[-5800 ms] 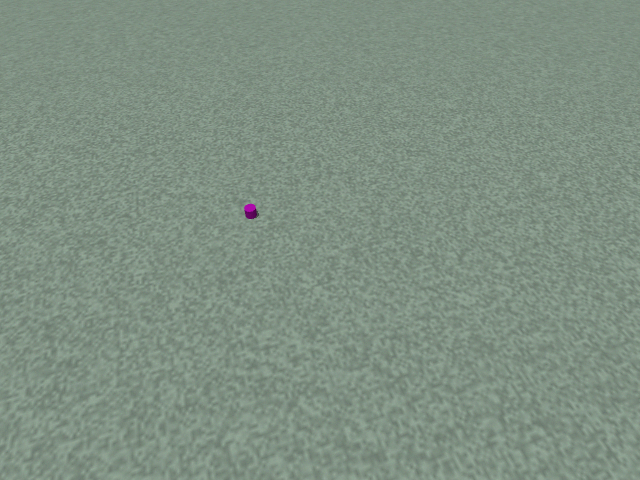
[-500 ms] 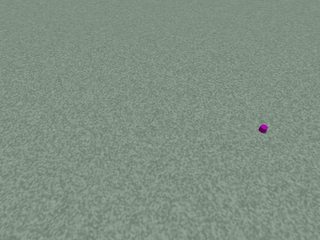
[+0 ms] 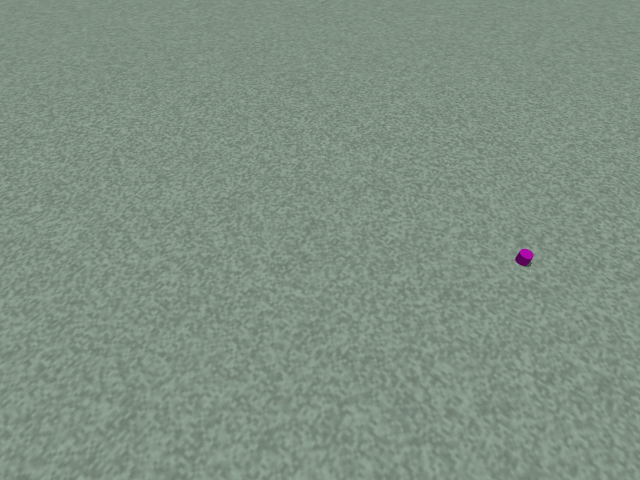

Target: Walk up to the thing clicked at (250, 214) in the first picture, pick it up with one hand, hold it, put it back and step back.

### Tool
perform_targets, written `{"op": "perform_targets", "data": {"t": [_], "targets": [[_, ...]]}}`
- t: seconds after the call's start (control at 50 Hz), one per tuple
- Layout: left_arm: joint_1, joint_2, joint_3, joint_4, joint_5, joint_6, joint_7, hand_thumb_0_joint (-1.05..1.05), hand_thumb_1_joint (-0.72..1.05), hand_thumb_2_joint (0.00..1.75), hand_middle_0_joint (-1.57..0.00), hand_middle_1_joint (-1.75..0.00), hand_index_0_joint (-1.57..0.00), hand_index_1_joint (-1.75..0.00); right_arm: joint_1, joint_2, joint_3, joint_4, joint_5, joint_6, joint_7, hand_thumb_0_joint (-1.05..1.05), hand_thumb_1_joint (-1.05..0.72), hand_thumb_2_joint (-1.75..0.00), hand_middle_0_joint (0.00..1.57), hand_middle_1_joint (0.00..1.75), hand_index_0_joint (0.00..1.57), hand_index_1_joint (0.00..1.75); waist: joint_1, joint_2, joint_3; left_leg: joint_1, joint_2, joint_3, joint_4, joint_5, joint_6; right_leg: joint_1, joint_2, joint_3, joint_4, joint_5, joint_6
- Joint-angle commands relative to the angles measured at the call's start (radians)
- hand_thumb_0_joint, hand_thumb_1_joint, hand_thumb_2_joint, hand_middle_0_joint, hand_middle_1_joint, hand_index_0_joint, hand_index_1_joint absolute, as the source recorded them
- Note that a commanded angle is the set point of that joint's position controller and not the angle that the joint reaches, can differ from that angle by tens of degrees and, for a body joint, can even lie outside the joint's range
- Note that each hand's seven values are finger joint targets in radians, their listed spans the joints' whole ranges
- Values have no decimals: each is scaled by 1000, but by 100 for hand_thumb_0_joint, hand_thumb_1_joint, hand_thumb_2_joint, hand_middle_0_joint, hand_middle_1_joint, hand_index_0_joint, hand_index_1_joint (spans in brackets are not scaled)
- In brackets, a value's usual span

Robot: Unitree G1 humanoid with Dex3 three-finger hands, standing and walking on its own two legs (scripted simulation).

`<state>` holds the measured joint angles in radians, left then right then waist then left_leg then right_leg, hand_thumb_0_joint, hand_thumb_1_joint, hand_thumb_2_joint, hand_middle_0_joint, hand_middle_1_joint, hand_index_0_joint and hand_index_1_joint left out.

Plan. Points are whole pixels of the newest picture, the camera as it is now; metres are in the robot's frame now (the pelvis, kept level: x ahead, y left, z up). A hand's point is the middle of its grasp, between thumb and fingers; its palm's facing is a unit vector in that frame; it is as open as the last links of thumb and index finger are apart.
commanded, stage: stand
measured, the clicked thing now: (524, 257) +0.99 -0.84 -0.76
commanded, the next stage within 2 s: walk up in 0.32 s
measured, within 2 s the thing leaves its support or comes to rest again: neither
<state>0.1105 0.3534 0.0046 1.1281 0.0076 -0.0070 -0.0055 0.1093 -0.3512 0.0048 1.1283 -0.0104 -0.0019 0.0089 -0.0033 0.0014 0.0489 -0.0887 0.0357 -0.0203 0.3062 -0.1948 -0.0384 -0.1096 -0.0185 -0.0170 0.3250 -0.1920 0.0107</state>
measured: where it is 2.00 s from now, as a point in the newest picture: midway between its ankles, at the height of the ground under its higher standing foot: outside the picture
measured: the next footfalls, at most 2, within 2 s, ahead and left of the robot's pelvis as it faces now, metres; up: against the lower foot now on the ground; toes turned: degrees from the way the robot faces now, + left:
right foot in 0.98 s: -0.05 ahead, -0.08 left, +0.00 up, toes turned -26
left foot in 1.34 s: +0.10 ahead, +0.12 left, +0.00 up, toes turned -41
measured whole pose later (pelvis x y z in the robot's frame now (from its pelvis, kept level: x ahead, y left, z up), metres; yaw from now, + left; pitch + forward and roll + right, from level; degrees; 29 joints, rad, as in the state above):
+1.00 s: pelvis -0.04 +0.04 -0.02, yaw -26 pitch -3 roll -1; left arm 0.21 0.41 0.07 0.86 0.03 0.01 -0.03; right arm 0.27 -0.43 -0.08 0.82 -0.02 0.02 0.03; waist -0.06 0.04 0.17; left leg -0.23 0.14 0.16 0.68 -0.38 0.00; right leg -0.24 0.03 -0.01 0.59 -0.29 -0.02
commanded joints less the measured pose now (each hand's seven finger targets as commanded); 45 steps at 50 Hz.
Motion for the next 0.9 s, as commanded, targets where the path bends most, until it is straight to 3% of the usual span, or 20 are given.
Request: {"op": "perform_targets", "data": {"t": [0.0,0.28,0.3,0.32,0.34,0.38,0.4,0.46,0.5,0.52,0.54,0.56,0.58,0.6,0.62,0.66,0.7,0.78,0.82,0.88], "targets": [[-25,215,39,-58,0,-22,12,0,90,90,-20,-30,-20,-30,-37,-220,-45,-59,2,-24,-18,0,-90,-90,20,30,20,30,8,7,-74,4,95,-56,-32,178,47,13,-110,77,-46,161,-28],[-28,218,41,-63,1,-22,15,0,90,90,-20,-30,-20,-30,-33,-217,-43,-66,3,-25,-20,0,-90,-90,20,30,20,30,6,-4,-92,32,101,-55,-17,253,48,31,-115,74,-29,249,-30],[22,280,73,-111,0,-10,13,0,90,90,-20,-30,-20,-30,-102,-300,-107,-146,6,-18,-16,0,-90,-90,20,30,20,30,5,2,-62,68,50,56,166,178,59,-95,-118,201,43,462,-63],[48,304,81,-119,-3,-12,18,0,90,90,-20,-30,-20,-30,-95,-269,-105,-170,11,-11,-15,0,-90,-90,20,30,20,30,17,-39,-77,7,31,48,229,151,63,-65,-148,241,73,549,-96],[67,313,88,-130,-2,-12,23,0,90,90,-20,-30,-20,-30,-98,-243,-104,-186,12,-7,-14,0,-90,-90,20,30,20,30,32,-80,-57,-68,-5,57,273,72,53,-44,-175,291,65,556,-130],[107,340,105,-166,17,-18,32,0,90,90,-20,-30,-20,-30,-106,-203,-106,-223,18,7,-9,0,-90,-90,20,30,20,30,58,-211,-56,-293,-83,12,505,-377,45,64,-289,489,18,621,-262],[99,338,109,-197,28,-17,32,0,90,90,-20,-30,-20,-30,-83,-193,-109,-238,14,14,-5,0,-90,-90,20,30,20,30,43,-218,-60,-288,-47,-48,550,-410,52,17,-306,511,14,539,-290],[7,285,96,-267,38,-7,30,0,90,90,-20,-30,-20,-30,-7,-198,-130,-250,19,18,7,0,-90,-90,20,30,20,30,-22,-240,-85,-197,-19,-78,443,-361,68,-79,-198,404,74,448,-231],[-18,262,88,-305,30,3,29,0,90,90,-20,-30,-20,-30,56,-195,-143,-256,4,15,4,0,-90,-90,20,30,20,30,-60,-160,-124,-63,-42,-34,244,-184,69,-158,-122,333,177,412,-164],[-23,247,81,-326,16,10,30,0,90,90,-20,-30,-20,-30,111,-209,-152,-251,-8,11,-1,0,-90,-90,20,30,20,30,-88,-76,-151,78,-19,-44,97,-48,77,-258,-63,284,274,303,-112],[-35,189,67,-353,2,17,32,0,90,90,-20,-30,-20,-30,135,-259,-171,-257,-27,10,-9,0,-90,-90,20,30,20,30,-110,116,-135,166,121,-206,-1,24,96,-420,59,228,426,57,-56],[6,182,69,-355,5,22,34,0,90,90,-20,-30,-20,-30,101,-308,-181,-287,-31,6,-14,0,-90,-90,20,30,20,30,-71,244,-132,167,280,-358,-22,150,142,-488,142,197,549,-299,-29],[100,225,79,-334,11,31,38,0,90,90,-20,-30,-20,-30,32,-301,-180,-323,-33,3,-16,0,-90,-90,20,30,20,30,-16,163,-130,80,326,-320,6,184,177,-442,79,212,637,-339,-20],[138,249,85,-323,17,39,38,0,90,90,-20,-30,-20,-30,-15,-342,-189,-347,-23,3,-11,0,-90,-90,20,30,20,30,-21,210,-116,-67,399,-358,-49,14,254,-369,50,171,721,-367,-15],[140,270,95,-316,19,43,30,0,90,90,-20,-30,-20,-30,-58,-340,-190,-369,-21,1,-8,0,-90,-90,20,30,20,30,-10,218,-40,-171,394,-363,-88,-69,282,-331,44,170,795,-335,-12],[152,289,121,-290,13,49,3,0,90,90,-20,-30,-20,-30,-83,-287,-175,-387,-26,-11,-12,0,-90,-90,20,30,20,30,15,187,26,-188,279,-224,-65,-84,228,-340,32,183,806,-233,-5],[173,273,125,-295,8,51,-16,0,90,90,-20,-30,-20,-30,-24,-280,-166,-374,-18,-26,-17,0,-90,-90,20,30,20,30,12,168,46,-103,223,-129,-35,-55,183,-404,45,173,754,-178,-9],[71,228,112,-361,17,31,-35,0,90,90,-20,-30,-20,-30,144,-292,-170,-355,-19,-41,-10,0,-90,-90,20,30,20,30,-64,147,3,122,227,-88,26,187,188,-432,25,104,522,-196,9],[56,220,106,-381,21,21,-34,0,90,90,-20,-30,-20,-30,162,-305,-170,-371,-19,-39,-5,0,-90,-90,20,30,20,30,-70,166,-34,136,269,-60,82,292,227,-371,5,45,437,-263,0],[116,209,106,-357,22,11,-27,0,90,90,-20,-30,-20,-30,130,-317,-164,-398,-21,-26,1,0,-90,-90,20,30,20,30,-43,187,-47,-3,266,-5,154,352,222,-191,31,-13,330,-244,-23]]}}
